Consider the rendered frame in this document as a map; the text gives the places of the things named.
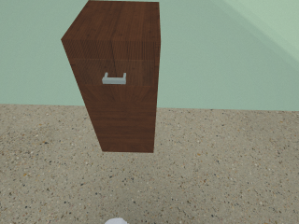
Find drawer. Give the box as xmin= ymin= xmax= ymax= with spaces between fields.
xmin=74 ymin=58 xmax=154 ymax=86

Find cabinet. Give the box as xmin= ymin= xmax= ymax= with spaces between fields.
xmin=61 ymin=0 xmax=161 ymax=153

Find handle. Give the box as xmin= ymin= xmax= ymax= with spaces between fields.
xmin=102 ymin=72 xmax=126 ymax=85

